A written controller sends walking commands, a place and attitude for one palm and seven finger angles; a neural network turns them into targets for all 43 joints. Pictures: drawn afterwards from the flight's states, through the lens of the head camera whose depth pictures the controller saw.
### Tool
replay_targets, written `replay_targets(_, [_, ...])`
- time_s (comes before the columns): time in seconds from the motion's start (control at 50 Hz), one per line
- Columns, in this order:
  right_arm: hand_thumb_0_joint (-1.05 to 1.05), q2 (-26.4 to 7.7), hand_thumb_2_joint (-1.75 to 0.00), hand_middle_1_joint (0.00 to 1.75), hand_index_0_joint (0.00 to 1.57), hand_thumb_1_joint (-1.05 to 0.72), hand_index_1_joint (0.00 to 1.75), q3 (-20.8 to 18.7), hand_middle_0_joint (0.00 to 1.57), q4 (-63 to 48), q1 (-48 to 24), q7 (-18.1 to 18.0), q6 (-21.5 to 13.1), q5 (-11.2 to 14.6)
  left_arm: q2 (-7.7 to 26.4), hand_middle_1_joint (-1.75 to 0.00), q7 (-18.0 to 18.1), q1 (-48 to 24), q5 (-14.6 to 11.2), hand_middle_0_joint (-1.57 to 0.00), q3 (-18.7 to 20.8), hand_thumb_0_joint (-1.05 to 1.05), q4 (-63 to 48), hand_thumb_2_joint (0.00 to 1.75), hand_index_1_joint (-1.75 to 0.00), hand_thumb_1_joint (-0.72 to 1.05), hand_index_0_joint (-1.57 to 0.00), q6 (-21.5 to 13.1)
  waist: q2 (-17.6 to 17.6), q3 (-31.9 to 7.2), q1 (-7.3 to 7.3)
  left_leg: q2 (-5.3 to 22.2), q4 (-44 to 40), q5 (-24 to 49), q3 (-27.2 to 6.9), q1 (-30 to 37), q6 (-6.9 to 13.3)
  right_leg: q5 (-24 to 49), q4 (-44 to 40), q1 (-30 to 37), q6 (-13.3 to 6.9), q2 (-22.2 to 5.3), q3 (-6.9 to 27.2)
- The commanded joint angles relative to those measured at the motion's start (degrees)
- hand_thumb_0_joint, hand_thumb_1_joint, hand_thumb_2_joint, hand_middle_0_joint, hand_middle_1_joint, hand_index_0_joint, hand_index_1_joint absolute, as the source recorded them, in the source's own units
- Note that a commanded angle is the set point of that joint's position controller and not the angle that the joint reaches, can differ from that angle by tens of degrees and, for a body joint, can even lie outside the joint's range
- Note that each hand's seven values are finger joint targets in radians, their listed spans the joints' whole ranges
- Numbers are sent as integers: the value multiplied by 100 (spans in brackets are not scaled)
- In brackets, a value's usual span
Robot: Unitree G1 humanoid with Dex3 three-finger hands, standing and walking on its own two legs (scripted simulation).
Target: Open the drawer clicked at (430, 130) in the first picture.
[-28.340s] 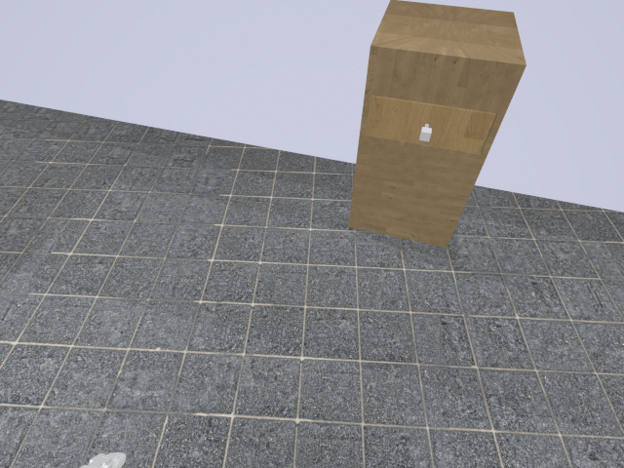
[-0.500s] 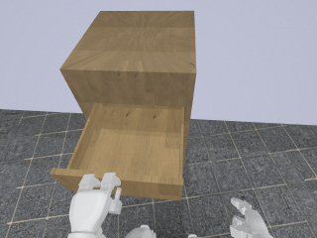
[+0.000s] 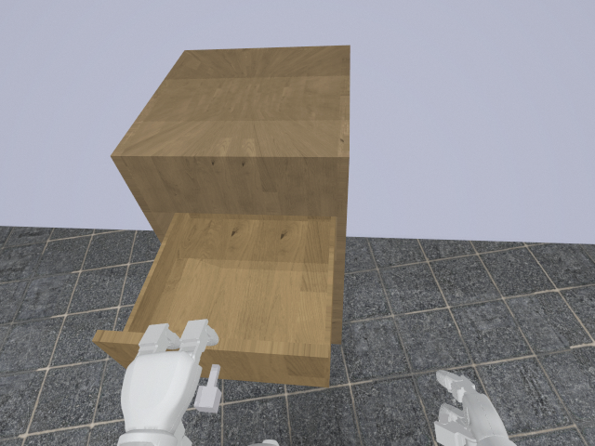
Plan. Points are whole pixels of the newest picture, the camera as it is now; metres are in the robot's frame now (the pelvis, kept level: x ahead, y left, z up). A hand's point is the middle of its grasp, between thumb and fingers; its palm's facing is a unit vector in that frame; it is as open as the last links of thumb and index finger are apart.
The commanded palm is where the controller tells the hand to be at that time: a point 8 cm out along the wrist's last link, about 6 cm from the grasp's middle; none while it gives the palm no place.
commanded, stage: lift the hand off the handle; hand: left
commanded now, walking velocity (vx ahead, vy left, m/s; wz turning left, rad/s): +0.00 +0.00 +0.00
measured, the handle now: (210, 388) +0.24 +0.18 -0.15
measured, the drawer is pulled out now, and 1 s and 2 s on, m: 0.29 0.29 0.29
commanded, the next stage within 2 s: draw the hand back to the body in 0.24 s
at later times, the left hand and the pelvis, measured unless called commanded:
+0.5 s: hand (158, 384) +0.20 +0.20 +0.01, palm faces +0.02 -0.11 -0.99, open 13.8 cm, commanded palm +0.18 +0.20 +0.08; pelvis +0.01 -0.01 +0.01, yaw +0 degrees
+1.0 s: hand (103, 367) +0.19 +0.23 +0.09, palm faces +0.12 -0.47 -0.88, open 13.8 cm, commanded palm +0.16 +0.25 +0.15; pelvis +0.02 +0.02 +0.03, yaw +1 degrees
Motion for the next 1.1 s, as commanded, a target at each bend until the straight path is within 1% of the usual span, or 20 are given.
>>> replay_targets(0.0, [0, -493, -90, 30, 20, -90, 30, -216, 20, -936, -740, -64, -308, 25, 762, -120, 187, -360, -48, -30, 660, 0, -1142, 30, -120, -50, -30, -11, -658, -719, -36, -35, -592, 911, -232, 1045, 96, 1582, -1423, 303, 38, -331, 783])
replay_targets(0.1, [0, -495, -90, 30, 20, -90, 30, -242, 20, -899, -737, -81, -379, 42, 867, -120, 94, -185, -153, -30, 788, 0, -1308, 30, -120, -50, -30, -95, -602, -786, -10, -67, -656, 1094, -194, 1201, 108, 2068, -1556, 596, 49, -379, 957])
replay_targets(0.18, [0, -516, -90, 30, 20, -90, 30, -253, 20, -873, -728, -85, -425, 63, 800, -120, -27, 30, -224, -30, 747, 0, -1106, 30, -120, -50, -30, -149, -673, -378, -41, -73, -706, 981, -219, 1113, 117, 2019, -1686, 529, 67, -398, 995])
replay_targets(0.22, [0, -522, -90, 30, 20, -90, 30, -260, 20, -852, -704, -92, -452, 30, 845, -120, -50, 48, -211, -30, 829, 0, -1119, 30, -120, -50, -30, -221, -791, -433, -36, -77, -691, 958, -206, 1077, 111, 2056, -1679, 570, 78, -417, 1034])
replay_targets(0.26, [0, -531, -90, 30, 20, -90, 30, -264, 20, -854, -676, -73, -469, -10, 936, -120, -42, -34, -168, -30, 909, 0, -1313, 30, -120, -50, -30, -298, -614, -704, -16, -75, -653, 1042, -174, 1164, 105, 2143, -1630, 588, 67, -436, 1098])
replay_targets(0.28, [0, -529, -90, 30, 20, -90, 30, -282, 20, -853, -652, -97, -472, -1, 979, -120, -22, 54, -172, -30, 979, 0, -1293, 30, -120, -50, -30, -361, -568, -550, -10, -87, -650, 1022, -208, 1146, 107, 2156, -1617, 551, 41, -408, 1085])
replay_targets(0.42, [0, -538, -90, 30, 20, -90, 30, -321, 20, -862, -683, -109, -483, -41, 1312, -120, 131, 76, -173, -30, 1416, 0, -1892, 30, -120, -50, -30, -446, -248, -901, 54, -75, -645, 1245, -212, 1472, 104, 2269, -1549, 589, 1, -371, 1036])
replay_targets(0.52, [0, -532, -90, 30, 20, -90, 30, -270, 20, -799, -804, -151, -500, 102, 1182, -120, -192, 310, -500, -30, 1255, 0, -1678, 30, -120, -50, -30, -286, -692, -492, 10, -80, -953, 1247, -259, 1485, 155, 2356, -1806, 865, 111, -399, 893])
replay_targets(0.56, [0, -540, -90, 30, 20, -90, 30, -251, 20, -805, -817, -138, -532, 107, 1292, -120, -369, 302, -541, -30, 1305, 0, -1888, 30, -120, -50, -30, -280, -679, -662, 70, -54, -1068, 1401, -227, 1717, 154, 2437, -1869, 982, 123, -426, 870])
replay_targets(0.62, [0, -515, -90, 30, 20, -90, 30, -243, 20, -825, -793, -149, -586, 119, 1271, -120, -591, 450, -614, -30, 1198, 0, -2148, 30, -120, -50, -30, -379, -601, -393, 94, -31, -1197, 1457, -235, 1921, 181, 2384, -2029, 985, 111, -433, 823])
replay_targets(0.74, [0, -547, -90, 30, 20, -90, 30, -198, 20, -840, -811, -107, -596, 87, 1819, -120, -632, 729, -613, -30, 1925, 0, -2582, 30, -120, -50, -30, -578, -258, -264, 229, 8, -1364, 1574, -297, 2168, 114, 2351, -2110, 1041, 19, -401, 841])
replay_targets(0.82, [0, -535, -90, 30, 20, -90, 30, -251, 20, -874, -777, -85, -559, 104, 1548, -120, -677, 647, -719, -30, 1731, 0, -2834, 30, -120, -50, -30, -527, -169, -207, 130, 84, -1457, 1482, -329, 2340, 122, 1919, -2097, 876, 42, -378, 625])
replay_targets(0.86, [0, -562, -90, 30, 20, -90, 30, -218, 20, -857, -807, -96, -574, 113, 1768, -120, -784, 671, -818, -30, 1952, 0, -2831, 30, -120, -50, -30, -497, -366, -308, 144, 93, -1504, 1569, -344, 2414, 132, 2006, -2178, 987, 83, -405, 639])
replay_targets(0.92, [0, -532, -90, 30, 20, -90, 30, -221, 20, -838, -851, -132, -586, 162, 1690, -120, -999, 680, -905, -30, 1765, 0, -2997, 30, -120, -50, -30, -531, -271, -136, 157, 103, -1671, 1576, -370, 2527, 153, 1979, -2283, 1067, 97, -429, 589])
replay_targets(0.94, [0, -218, -90, 30, 20, -90, 30, -158, 20, -1101, -310, -285, -927, 437, -365, -118, -1437, 553, -5074, -30, 1192, 0, -3252, 32, -118, -47, -30, -432, -243, 91, -264, 355, -2037, 1462, -546, 3493, 265, 1708, -2324, 1675, 200, -468, -83])
replay_targets(0.96, [0, -344, -90, 30, 20, -90, 30, -127, 20, -1025, -340, -414, -1181, 473, 355, -115, -1588, 654, -5417, -29, 1591, 0, -3315, 33, -115, -43, -29, -539, -429, -6, -112, 425, -2161, 1541, -626, 3671, 248, 1452, -2374, 1645, 226, -441, -94])
replay_targets(0.98, [0, -379, -90, 30, 20, -90, 30, -59, 20, -1049, -367, -599, -1247, 426, 520, -113, -1711, 1117, -5908, -29, 1782, 0, -3592, 34, -113, -40, -29, -608, -657, 259, -76, 402, -2257, 1701, -584, 3394, 209, 1660, -2511, 1849, 263, -534, -140])
replay_targets(1.02, [0, -413, -90, 30, 20, -90, 30, 31, 20, -945, -411, -784, -1432, 392, 840, -109, -1873, 951, -6228, -29, 2013, 0, -3995, 37, -109, -32, -29, -774, -650, 412, -84, 345, -2416, 1772, -509, 3262, 158, 1976, -2767, 2111, 298, -667, -133])
replay_targets(1.04, [0, -428, -90, 30, 20, -90, 30, 36, 20, -832, -478, -849, -1529, 380, 1122, -107, -1883, 963, -6311, -29, 2369, 0, -4002, 39, -107, -29, -29, -801, -354, 608, -27, 320, -2462, 1753, -480, 3206, 128, 2012, -2935, 2123, 277, -687, -77])
replay_targets(1.08, [0, -374, -90, 30, 20, -90, 30, 98, 20, -694, -381, -879, -1650, 359, 980, -102, -1967, 973, -6417, -28, 2334, 0, -4011, 42, -102, -22, -28, -884, -237, 832, -86, 311, -2609, 1763, -500, 3228, 80, 2019, -3091, 2193, 266, -724, -128])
